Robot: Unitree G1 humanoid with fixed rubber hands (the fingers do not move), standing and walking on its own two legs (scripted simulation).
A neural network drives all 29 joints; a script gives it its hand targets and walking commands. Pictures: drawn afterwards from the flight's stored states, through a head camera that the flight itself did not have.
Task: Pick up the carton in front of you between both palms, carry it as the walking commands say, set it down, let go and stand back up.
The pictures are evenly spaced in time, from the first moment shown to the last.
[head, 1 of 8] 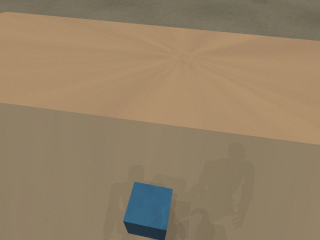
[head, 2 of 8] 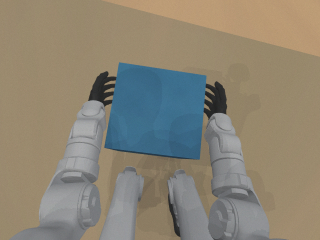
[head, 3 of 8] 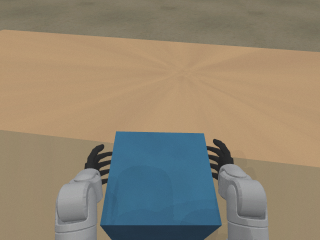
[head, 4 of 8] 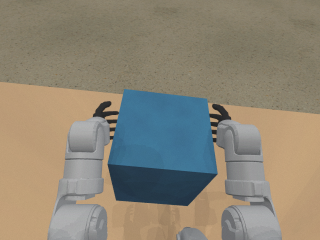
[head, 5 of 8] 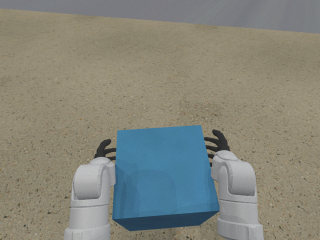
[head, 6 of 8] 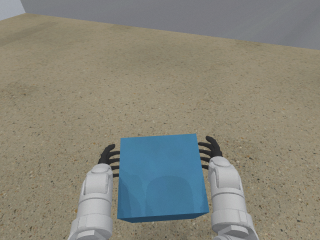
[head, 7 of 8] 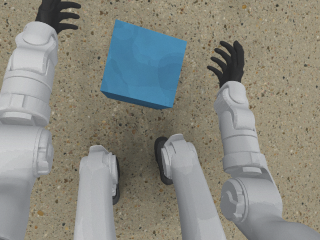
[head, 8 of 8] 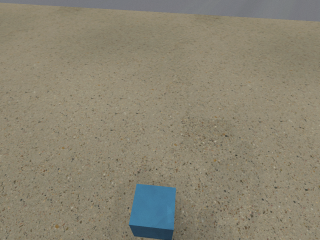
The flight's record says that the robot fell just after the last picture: no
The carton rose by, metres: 0.66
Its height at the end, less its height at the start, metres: -0.43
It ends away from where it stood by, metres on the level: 5.26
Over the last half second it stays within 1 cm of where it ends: yes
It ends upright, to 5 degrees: yes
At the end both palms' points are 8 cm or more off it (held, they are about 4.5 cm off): yes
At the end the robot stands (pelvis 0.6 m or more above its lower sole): yes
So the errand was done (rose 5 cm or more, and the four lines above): yes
